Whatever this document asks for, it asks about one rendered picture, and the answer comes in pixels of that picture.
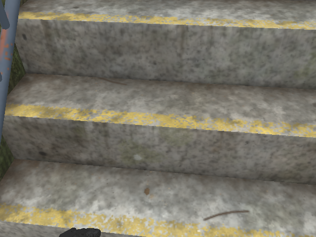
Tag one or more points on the left robot hand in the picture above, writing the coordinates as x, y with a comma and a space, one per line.
83, 232

